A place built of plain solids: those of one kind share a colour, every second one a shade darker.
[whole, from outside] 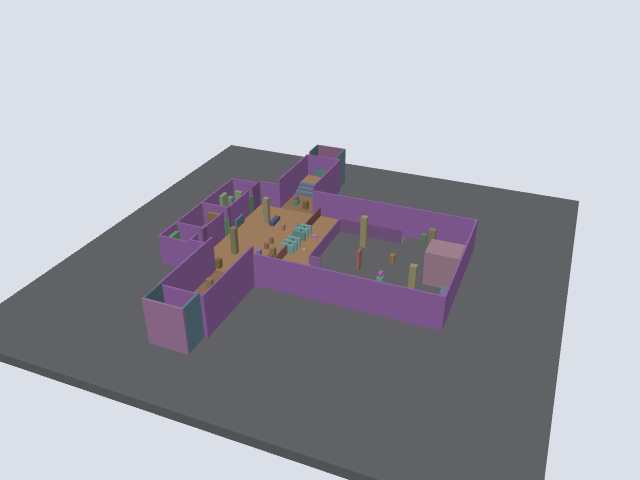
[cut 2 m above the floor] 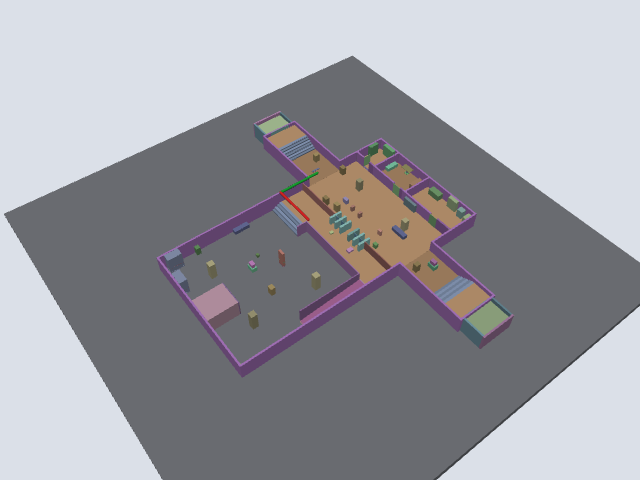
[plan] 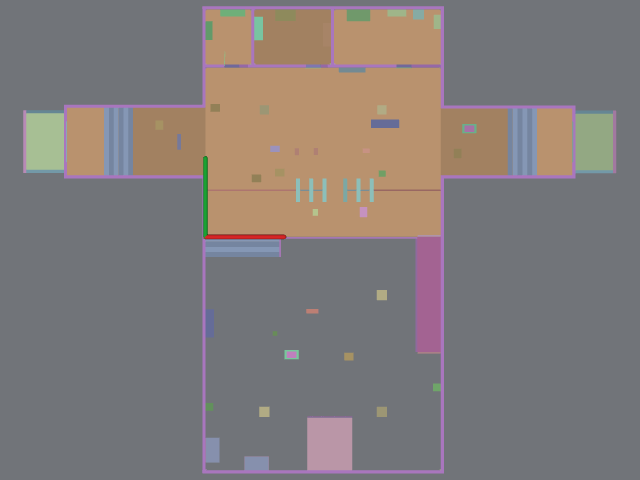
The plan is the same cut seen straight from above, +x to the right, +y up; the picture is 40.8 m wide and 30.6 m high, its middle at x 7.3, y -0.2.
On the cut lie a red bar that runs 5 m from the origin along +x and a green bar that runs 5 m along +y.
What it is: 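A metro's ticket hall under a street; an unpaid hall three or four risers over a paid hall, a gate line, a broad flight and a ramp between them; passages 3.4 to 4.6 m broad that end in the first flights of the street stairs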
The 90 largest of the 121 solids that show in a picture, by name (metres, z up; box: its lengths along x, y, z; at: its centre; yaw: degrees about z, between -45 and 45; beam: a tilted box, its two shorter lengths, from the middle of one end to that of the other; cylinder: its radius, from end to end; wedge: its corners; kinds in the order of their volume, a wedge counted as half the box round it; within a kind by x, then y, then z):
{
 "raised_1": {"box": [2.37, 4.3, 1.6], "at": [-7.64, 6.08, 0.75]},
 "raised_2": {"box": [6.46, 4.3, 0.66], "at": [-3.23, 6.08, 0.28]},
 "raised_3": {"box": [2.91, 3.51, 0.66], "at": [1.46, 12.75, 0.28]},
 "raised_4": {"box": [4.88, 3.51, 0.66], "at": [5.55, 12.75, 0.28]},
 "raised_5": {"box": [15.0, 10.79, 0.66], "at": [7.5, 5.4, 0.28]},
 "raised_6": {"box": [6.8, 3.51, 0.66], "at": [11.6, 12.75, 0.28]},
 "raised_7": {"box": [6.14, 4.26, 0.66], "at": [18.07, 6.05, 0.28]},
 "raised_8": {"box": [2.24, 4.26, 1.58], "at": [22.26, 6.05, 0.74]},
 "wall_1": {"box": [0.2, 4.7, 4.53], "at": [-8.92, 6.08, 2.21]},
 "wall_2": {"box": [2.77, 0.2, 4.53], "at": [-7.64, 3.82, 2.21]},
 "wall_3": {"box": [2.77, 0.2, 4.53], "at": [-7.64, 8.33, 2.21]},
 "wall_4": {"box": [6.66, 0.2, 4.53], "at": [-3.33, 3.82, 2.21]},
 "wall_5": {"box": [6.66, 0.2, 4.53], "at": [-3.33, 8.33, 2.21]},
 "wall_6": {"box": [0.2, 15.28, 3.73], "at": [-0.1, -7.44, 1.81]},
 "wall_7": {"box": [0.2, 4.12, 3.73], "at": [-0.1, 1.86, 1.81]},
 "wall_8": {"box": [0.2, 2.77, 3.73], "at": [-0.1, 9.61, 1.81]},
 "wall_9": {"box": [0.2, 3.91, 3.41], "at": [-0.1, 12.75, 1.66]},
 "wall_10": {"box": [1.4, 0.2, 3.73], "at": [0.5, 10.89, 1.81]},
 "wall_11": {"box": [3.31, 0.2, 3.41], "at": [1.46, 14.6, 1.66]},
 "wall_12": {"box": [0.96, 0.2, 3.73], "at": [2.63, 10.89, 1.81]},
 "wall_13": {"box": [0.2, 3.91, 3.41], "at": [3.01, 12.75, 1.66]},
 "wall_14": {"box": [3.49, 0.2, 3.73], "at": [4.66, 10.89, 1.81]},
 "wall_15": {"box": [5.28, 0.2, 3.41], "at": [5.55, 14.6, 1.66]},
 "wall_16": {"box": [15.4, 0.2, 3.73], "at": [7.5, -14.98, 1.81]},
 "wall_17": {"box": [0.84, 0.2, 3.73], "at": [7.78, 10.89, 1.81]},
 "wall_18": {"box": [0.2, 3.91, 3.41], "at": [8.1, 12.75, 1.66]},
 "wall_19": {"box": [4.18, 0.2, 3.73], "at": [10.09, 10.89, 1.81]},
 "wall_20": {"box": [7.2, 0.2, 3.41], "at": [11.6, 14.6, 1.66]},
 "wall_21": {"box": [2.07, 0.2, 3.73], "at": [14.16, 10.89, 1.81]},
 "wall_22": {"box": [0.2, 15.28, 3.73], "at": [15.1, -7.44, 1.81]},
 "wall_23": {"box": [0.2, 4.12, 3.73], "at": [15.1, 1.86, 1.81]},
 "wall_24": {"box": [0.2, 2.81, 3.73], "at": [15.1, 9.59, 1.81]},
 "wall_25": {"box": [0.2, 3.91, 3.41], "at": [15.1, 12.75, 1.66]},
 "wall_26": {"box": [6.34, 0.2, 4.37], "at": [18.17, 3.82, 2.13]},
 "wall_27": {"box": [6.34, 0.2, 4.37], "at": [18.17, 8.28, 2.13]},
 "wall_28": {"box": [2.65, 0.2, 4.37], "at": [22.26, 3.82, 2.13]},
 "wall_29": {"box": [2.65, 0.2, 4.37], "at": [22.26, 8.28, 2.13]},
 "wall_30": {"box": [0.2, 4.66, 4.37], "at": [23.48, 6.05, 2.13]},
 "train_well_1": {"box": [2.87, 3.36, 3.73], "at": [7.92, -13.2, 1.81]},
 "area_1": {"box": [2.4, 3.6, 1.6], "at": [-10.22, 6.08, 0.75]},
 "area_2": {"box": [2.4, 3.6, 1.58], "at": [24.78, 6.05, 0.74]},
 "flight_1": {"box": [0.31, 4.3, 0.99], "at": [-6.31, 6.08, 1.06]},
 "flight_2": {"box": [0.31, 4.3, 0.83], "at": [-6.0, 6.08, 0.98]},
 "flight_3": {"box": [0.31, 4.3, 0.68], "at": [-5.69, 6.08, 0.9]},
 "flight_4": {"box": [0.31, 4.3, 0.52], "at": [-5.38, 6.08, 0.82]},
 "flight_5": {"box": [0.31, 4.3, 0.36], "at": [-5.08, 6.08, 0.74]},
 "flight_6": {"box": [4.7, 0.32, 0.36], "at": [2.35, -0.8, 0.13]},
 "flight_7": {"box": [4.7, 0.32, 0.51], "at": [2.35, -0.48, 0.2]},
 "flight_8": {"box": [4.7, 0.33, 0.66], "at": [2.35, -0.16, 0.28]},
 "flight_9": {"box": [0.31, 4.26, 0.36], "at": [19.74, 6.05, 0.74]},
 "flight_10": {"box": [0.31, 4.26, 0.51], "at": [20.05, 6.05, 0.82]},
 "flight_11": {"box": [0.31, 4.26, 0.67], "at": [20.36, 6.05, 0.89]},
 "flight_12": {"box": [0.31, 4.26, 0.82], "at": [20.67, 6.05, 0.97]},
 "flight_13": {"box": [0.32, 4.26, 0.97], "at": [20.99, 6.05, 1.05]},
 "area_side_1": {"box": [2.4, 0.2, 4.8], "at": [-10.22, 4.18, 2.35]},
 "area_side_2": {"box": [2.4, 0.2, 4.8], "at": [-10.22, 7.98, 2.35]},
 "area_side_3": {"box": [2.4, 0.2, 4.78], "at": [24.78, 4.15, 2.34]},
 "area_side_4": {"box": [2.4, 0.2, 4.78], "at": [24.78, 7.95, 2.34]},
 "area_end_1": {"box": [0.2, 4.0, 4.8], "at": [-11.52, 6.08, 2.35]},
 "area_end_2": {"box": [0.2, 4.0, 4.78], "at": [26.08, 6.05, 2.34]},
 "column_1": {"box": [0.66, 0.66, 3.73], "at": [3.75, -11.16, 1.81]},
 "column_2": {"box": [0.6, 0.6, 3.12], "at": [3.75, 8.09, 2.12]},
 "column_3": {"box": [0.66, 0.66, 3.73], "at": [11.25, -11.16, 1.81]},
 "column_4": {"box": [0.66, 0.66, 3.73], "at": [11.25, -3.72, 1.81]},
 "column_5": {"box": [0.6, 0.6, 3.12], "at": [11.25, 8.09, 2.12]},
 "booth_1": {"box": [0.88, 1.56, 1.9], "at": [0.45, -13.59, 1.05]},
 "booth_2": {"box": [1.56, 0.88, 1.9], "at": [3.26, -14.43, 1.05]},
 "slope_1": {"wedge": [[13.5, -7.34, -0.05], [13.5, -7.34, 0.0], [13.5, 0.0, -0.05], [13.5, 0.0, 0.61], [15.0, -7.34, -0.05], [15.0, -7.34, 0.0], [15.0, 0.0, -0.05], [15.0, 0.0, 0.61]]},
 "upstand_1": {"box": [8.8, 0.12, 1.66], "at": [9.1, -0.06, 0.78]},
 "upstand_2": {"box": [0.12, 7.34, 1.66], "at": [13.44, -3.67, 0.78]},
 "shelving_1": {"box": [0.45, 1.2, 2.0], "at": [0.23, 13.15, 1.56]},
 "shelving_2": {"box": [1.6, 0.45, 2.0], "at": [1.74, 14.28, 1.56]},
 "gate_cabinet_1": {"box": [0.26, 1.5, 1.07], "at": [5.91, 2.97, 1.1]},
 "gate_cabinet_2": {"box": [0.26, 1.5, 1.07], "at": [6.75, 2.97, 1.1]},
 "gate_cabinet_3": {"box": [0.26, 1.5, 1.07], "at": [7.59, 2.97, 1.1]},
 "gate_cabinet_4": {"box": [0.26, 1.5, 1.07], "at": [8.91, 2.97, 1.1]},
 "gate_cabinet_5": {"box": [0.26, 1.5, 1.07], "at": [9.75, 2.97, 1.1]},
 "gate_cabinet_6": {"box": [0.26, 1.5, 1.07], "at": [10.59, 2.97, 1.1]},
 "cabinet_1": {"box": [1.2, 0.45, 2.0], "at": [12.19, 14.28, 1.56]},
 "cabinet_2": {"box": [0.45, 0.9, 1.35], "at": [14.78, 13.71, 1.24]},
 "lockers_1": {"box": [0.5, 1.5, 1.9], "at": [7.75, 12.89, 1.51]},
 "barrier_1": {"box": [5.78, 0.1, 1.15], "at": [2.89, 2.97, 1.14]},
 "barrier_2": {"box": [4.28, 0.1, 1.15], "at": [12.86, 2.97, 1.14]},
 "bench_1": {"box": [0.55, 1.8, 0.5], "at": [0.28, -5.51, 0.2]},
 "bench_2": {"box": [1.8, 0.55, 0.5], "at": [11.45, 7.21, 0.81]},
 "desk_1": {"box": [1.5, 0.75, 0.79], "at": [9.76, 14.13, 0.96]},
 "window_counter_1": {"box": [1.7, 0.32, 1.1], "at": [9.35, 10.63, 1.11]},
 "train_grille_dark_1": {"box": [2.87, 0.08, 2.25], "at": [7.92, -11.48, 1.07]},
 "safe_1": {"box": [0.7, 0.65, 1.05], "at": [13.58, 14.18, 1.09]},
 "totem_1": {"box": [0.76, 0.28, 2.1], "at": [6.81, -4.74, 1.15]}
}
